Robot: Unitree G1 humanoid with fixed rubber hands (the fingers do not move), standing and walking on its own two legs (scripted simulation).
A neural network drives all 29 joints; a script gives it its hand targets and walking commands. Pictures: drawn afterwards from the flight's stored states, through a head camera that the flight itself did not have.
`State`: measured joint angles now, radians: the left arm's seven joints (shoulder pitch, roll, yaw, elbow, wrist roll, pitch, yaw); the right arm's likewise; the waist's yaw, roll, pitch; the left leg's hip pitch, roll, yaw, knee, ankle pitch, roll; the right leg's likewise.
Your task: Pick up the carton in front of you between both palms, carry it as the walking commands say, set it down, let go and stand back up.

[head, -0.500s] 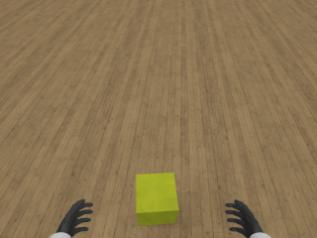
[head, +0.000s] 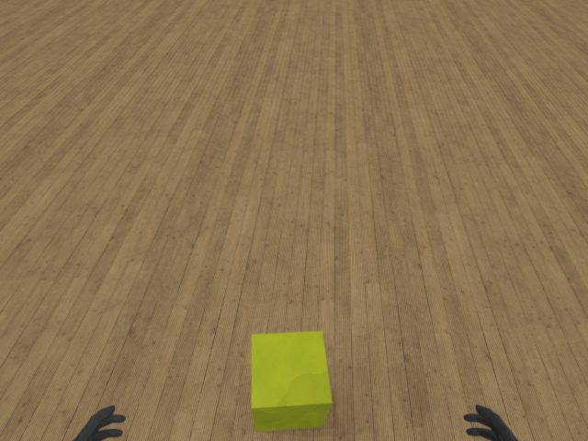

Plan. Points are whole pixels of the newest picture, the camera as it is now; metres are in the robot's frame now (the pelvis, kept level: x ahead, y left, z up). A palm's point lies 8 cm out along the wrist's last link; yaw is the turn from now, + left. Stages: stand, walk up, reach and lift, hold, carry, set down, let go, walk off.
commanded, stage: stand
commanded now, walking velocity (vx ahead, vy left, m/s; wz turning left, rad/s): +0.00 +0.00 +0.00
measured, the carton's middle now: (288, 382) +0.42 +0.00 -0.65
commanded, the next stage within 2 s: none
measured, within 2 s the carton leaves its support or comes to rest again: neither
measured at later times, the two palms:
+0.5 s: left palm out of the picture +0.10 +0.30 -0.09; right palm out of the picture +0.10 -0.30 -0.09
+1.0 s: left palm out of the picture +0.07 +0.31 -0.10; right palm out of the picture +0.07 -0.31 -0.09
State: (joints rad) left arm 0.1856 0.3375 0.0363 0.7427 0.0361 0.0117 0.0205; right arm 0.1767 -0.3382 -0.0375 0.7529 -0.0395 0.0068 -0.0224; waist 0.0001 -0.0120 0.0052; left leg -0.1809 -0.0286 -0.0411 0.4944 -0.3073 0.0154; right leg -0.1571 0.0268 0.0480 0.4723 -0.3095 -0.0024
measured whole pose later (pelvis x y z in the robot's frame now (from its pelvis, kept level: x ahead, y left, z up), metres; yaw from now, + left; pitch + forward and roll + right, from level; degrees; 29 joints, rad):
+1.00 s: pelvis -0.02 +0.00 +0.01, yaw +0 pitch -2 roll +0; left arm 0.14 0.38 0.01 0.99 0.02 -0.01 0.01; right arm 0.14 -0.38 -0.01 0.99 -0.02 -0.01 -0.02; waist 0.00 -0.01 0.03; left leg -0.12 -0.03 -0.04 0.37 -0.21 0.02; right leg -0.10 0.02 0.05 0.36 -0.22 0.00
